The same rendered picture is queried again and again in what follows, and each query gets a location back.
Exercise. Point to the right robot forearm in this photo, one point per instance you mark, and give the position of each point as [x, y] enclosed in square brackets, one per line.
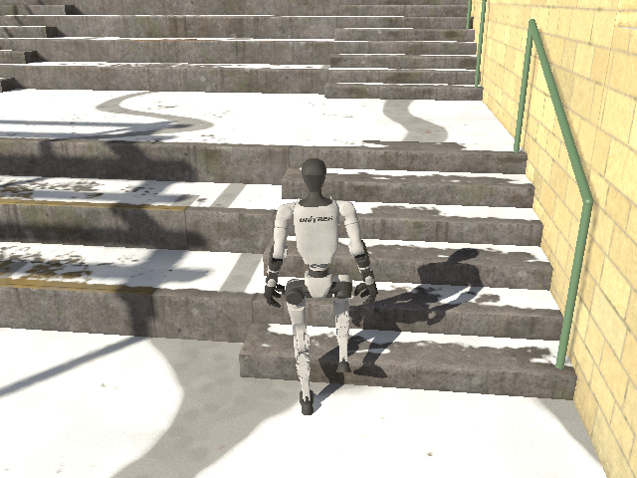
[364, 266]

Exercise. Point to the robot left thigh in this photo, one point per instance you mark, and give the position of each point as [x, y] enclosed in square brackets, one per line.
[296, 301]

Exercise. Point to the robot left shin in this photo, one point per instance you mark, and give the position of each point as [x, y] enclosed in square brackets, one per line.
[303, 369]

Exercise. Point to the right robot upper arm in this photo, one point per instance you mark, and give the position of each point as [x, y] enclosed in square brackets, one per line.
[347, 210]

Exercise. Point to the left robot forearm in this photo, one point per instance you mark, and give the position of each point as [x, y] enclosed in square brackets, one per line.
[274, 269]

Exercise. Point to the robot right hand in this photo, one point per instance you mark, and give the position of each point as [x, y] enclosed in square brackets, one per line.
[370, 290]

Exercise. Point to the left robot upper arm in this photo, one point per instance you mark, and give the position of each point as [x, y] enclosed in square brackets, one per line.
[284, 213]

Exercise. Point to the robot left hand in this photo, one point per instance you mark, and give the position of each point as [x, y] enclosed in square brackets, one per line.
[270, 291]

